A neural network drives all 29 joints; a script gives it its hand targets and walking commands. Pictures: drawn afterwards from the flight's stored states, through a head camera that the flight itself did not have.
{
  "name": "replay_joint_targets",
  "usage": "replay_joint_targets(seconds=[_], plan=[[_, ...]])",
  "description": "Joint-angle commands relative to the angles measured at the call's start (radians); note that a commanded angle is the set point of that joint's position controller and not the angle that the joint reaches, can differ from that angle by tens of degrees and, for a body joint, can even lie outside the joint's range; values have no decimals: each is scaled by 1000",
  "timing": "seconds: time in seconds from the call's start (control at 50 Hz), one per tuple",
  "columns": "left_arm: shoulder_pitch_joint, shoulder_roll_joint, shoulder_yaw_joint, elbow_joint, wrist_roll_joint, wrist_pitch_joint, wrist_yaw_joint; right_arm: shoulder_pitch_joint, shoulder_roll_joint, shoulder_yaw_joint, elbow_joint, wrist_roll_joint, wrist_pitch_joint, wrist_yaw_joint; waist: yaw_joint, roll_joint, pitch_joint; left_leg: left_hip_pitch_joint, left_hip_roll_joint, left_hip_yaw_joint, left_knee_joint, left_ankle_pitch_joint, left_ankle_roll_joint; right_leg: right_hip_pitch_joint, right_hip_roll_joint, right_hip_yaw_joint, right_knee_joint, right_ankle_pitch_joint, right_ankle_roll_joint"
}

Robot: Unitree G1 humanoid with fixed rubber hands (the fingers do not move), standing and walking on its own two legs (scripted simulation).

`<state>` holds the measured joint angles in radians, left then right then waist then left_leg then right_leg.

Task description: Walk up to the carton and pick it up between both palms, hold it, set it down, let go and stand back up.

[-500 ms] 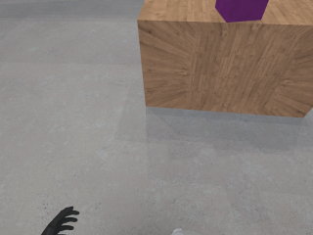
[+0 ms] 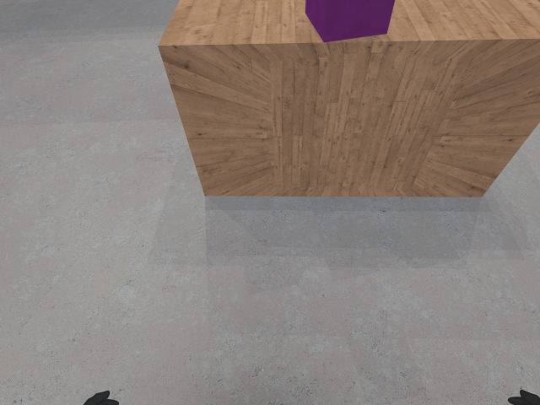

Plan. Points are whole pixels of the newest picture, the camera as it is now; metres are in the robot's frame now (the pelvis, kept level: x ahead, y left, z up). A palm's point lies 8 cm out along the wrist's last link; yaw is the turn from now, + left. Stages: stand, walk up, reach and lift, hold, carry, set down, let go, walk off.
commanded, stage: walk up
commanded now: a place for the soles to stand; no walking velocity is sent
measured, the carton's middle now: out of the picture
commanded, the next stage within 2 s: none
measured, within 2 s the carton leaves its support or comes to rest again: neither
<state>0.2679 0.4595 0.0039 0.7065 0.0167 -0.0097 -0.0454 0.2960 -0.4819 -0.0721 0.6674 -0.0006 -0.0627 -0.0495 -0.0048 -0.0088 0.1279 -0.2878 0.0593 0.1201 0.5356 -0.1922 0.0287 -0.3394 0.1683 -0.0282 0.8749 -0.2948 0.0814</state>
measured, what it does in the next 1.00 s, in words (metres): walks ahead: right foot, then left foot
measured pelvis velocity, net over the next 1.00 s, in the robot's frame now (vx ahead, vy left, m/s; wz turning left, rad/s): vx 0.28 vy -0.03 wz -0.08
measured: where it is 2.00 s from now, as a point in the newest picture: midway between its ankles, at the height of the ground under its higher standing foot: (306, 320)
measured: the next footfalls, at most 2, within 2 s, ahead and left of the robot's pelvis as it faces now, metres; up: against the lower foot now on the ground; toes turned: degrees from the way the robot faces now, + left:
right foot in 0.20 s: +0.18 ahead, -0.17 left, +0.00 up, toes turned -3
left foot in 0.86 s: +0.35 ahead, +0.04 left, +0.00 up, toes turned -4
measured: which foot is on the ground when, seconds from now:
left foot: down 0.00-0.22, up 0.24-0.84, down 0.86-1.00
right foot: up 0.00-0.18, down 0.20-0.88, up 0.90-1.00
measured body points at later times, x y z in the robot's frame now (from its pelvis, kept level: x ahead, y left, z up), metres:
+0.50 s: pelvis +0.14 -0.11 +0.01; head +0.14 -0.14 +0.45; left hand +0.25 +0.21 -0.07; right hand +0.23 -0.45 -0.09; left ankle +0.10 +0.06 -0.64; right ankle +0.13 -0.17 -0.73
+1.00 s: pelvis +0.28 -0.03 -0.01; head +0.30 -0.01 +0.44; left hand +0.41 +0.27 -0.12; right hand +0.34 -0.37 -0.07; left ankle +0.31 +0.05 -0.73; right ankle +0.21 -0.15 -0.64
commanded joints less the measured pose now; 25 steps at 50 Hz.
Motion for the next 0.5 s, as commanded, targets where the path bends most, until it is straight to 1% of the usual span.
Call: replay_joint_targets(seconds=[0.0, 0.02, 0.04, 0.06, 0.08, 0.1, 0.12, 0.14, 0.16, 0.18, 0.2, 0.22, 0.24, 0.26, 0.28, 0.3, 0.32, 0.34, 0.36, 0.38, 0.4, 0.42, 0.44, 0.46, 0.48], plan=[[-62, 254, 124, -153, -3, -8, -14, -28, -305, -104, -24, 26, -35, -40, -13, 103, -217, 205, 528, -589, -288, -303, 284, -349, -236, 378, 588, -216, -68], [-53, 259, 135, -152, -1, -3, -27, -105, -281, -88, -39, 9, -48, -32, 23, 92, -161, 130, 534, -560, -276, -272, 265, -357, -254, 392, 529, -239, -79], [8, 255, 135, -127, -5, -2, -43, -165, -280, -88, -44, 6, -56, -24, 64, 102, -130, 70, 465, -412, -261, -262, 227, -305, -280, 344, 386, -173, -94], [14, 233, 129, -117, -2, -6, -49, -168, -281, -88, -46, -4, -61, -15, 64, 119, -99, 57, 404, -322, -221, -275, 204, -300, -301, 324, 248, -174, -98], [17, 221, 126, -109, -1, -12, -57, -121, -288, -92, -39, -15, -60, -7, 42, 125, -86, 36, 340, -230, -176, -305, 171, -252, -309, 264, 55, -150, -103], [35, 197, 126, -99, -5, -18, -60, -134, -309, -96, -29, -23, -60, 2, 69, 186, -91, -18, 319, -174, -132, -246, 147, -128, -336, 254, -123, -136, -118], [82, 183, 122, -67, -12, -32, -63, -144, -286, -86, -20, -25, -62, 14, 73, 194, -135, 11, 239, -87, -37, -157, 120, -24, -287, 172, -255, -70, -115], [196, 178, 127, -15, -13, -47, -60, -110, -272, -86, -15, -35, -53, 19, 117, 96, -242, 37, 174, -33, 196, -111, 100, 163, -253, 122, -364, 71, -84], [278, 212, 148, 32, 1, -58, -37, -19, -212, -64, 7, -36, -37, 25, 135, -72, -262, -59, 122, -46, 425, -67, 76, 325, -162, 93, -367, 64, -63], [276, 262, 162, 24, 19, -62, -21, 50, -136, -36, 18, -30, -30, 34, 121, -201, -263, -263, 50, -44, 558, -359, 51, 448, -170, 179, -324, -25, -40], [271, 339, 178, 5, 31, -61, -3, 64, -95, -9, 2, -21, -26, 41, 123, -345, -237, -419, -54, -59, 746, -444, 27, 389, -327, 472, -425, -260, -91], [196, 369, 174, -12, 8, -58, 1, 29, -176, -33, 16, 3, -2, 38, 115, -254, -198, -426, -88, -184, 826, -417, 16, 208, -505, 974, -773, -625, -185], [87, 377, 176, -44, -2, -57, 13, -37, -249, -52, 14, -1, 12, 36, 85, -131, -105, -410, -45, -233, 902, -347, 17, 94, -514, 1008, -842, -803, -155], [75, 373, 179, -43, -3, -65, 24, -76, -245, -52, 1, 8, 14, 47, 98, -55, -27, -386, -36, -285, 885, -262, 9, 11, -478, 909, -838, -690, -65], [51, 346, 169, -12, 5, -69, 27, -73, -228, -54, 21, 11, 26, 49, 75, -45, 64, -370, -10, -303, 836, -171, 3, -45, -436, 768, -792, -586, 6], [46, 321, 163, -5, -7, -78, 31, -3, -213, -56, 45, 23, 25, 52, 47, -82, 74, -328, -5, -291, 789, -92, 4, -70, -395, 660, -768, -434, 75], [37, 282, 154, 14, -11, -84, 29, 57, -199, -55, 67, 29, 27, 57, 33, -122, 55, -285, 1, -315, 729, -41, 2, -19, -355, 542, -745, -333, 96], [33, 251, 146, 36, -18, -88, 31, 68, -192, -57, 73, 29, 29, 64, 14, -98, 43, -276, -14, -302, 682, -15, -15, 55, -343, 487, -715, -156, 91], [24, 230, 140, 36, -20, -89, 33, 68, -191, -56, 76, 28, 33, 63, 4, -50, 9, -286, -17, -269, 656, 4, -18, 133, -333, 414, -675, 38, 71], [48, 225, 141, 40, -22, -91, 37, 68, -181, -58, 60, 24, 31, 60, 13, -53, -43, -298, -14, -244, 620, -8, -22, 256, -318, 366, -618, 272, 52], [74, 216, 135, 52, -19, -90, 40, 55, -175, -58, 68, 20, 35, 58, 24, -28, -78, -314, -27, -250, 615, -8, -24, 321, -332, 357, -576, 374, 6], [105, 209, 134, 63, -18, -89, 41, 10, -176, -51, 53, 22, 35, 54, 45, -35, -93, -342, -19, -234, 580, -32, -23, 414, -323, 310, -555, 416, -22], [134, 205, 135, 66, -18, -88, 43, -14, -167, -52, 49, 23, 36, 52, 54, -8, -105, -356, -35, -245, 568, -40, -22, 452, -336, 334, -545, 483, -26], [132, 196, 134, 58, -14, -89, 45, -22, -155, -49, 35, 18, 34, 53, 57, -23, -81, -386, -31, -244, 545, -43, -20, 475, -339, 323, -542, 532, -51], [146, 201, 131, 61, -15, -87, 47, -25, -166, -50, 29, 15, 37, 53, 58, -3, -112, -379, -35, -256, 550, -54, -12, 512, -358, 344, -534, 505, -32]])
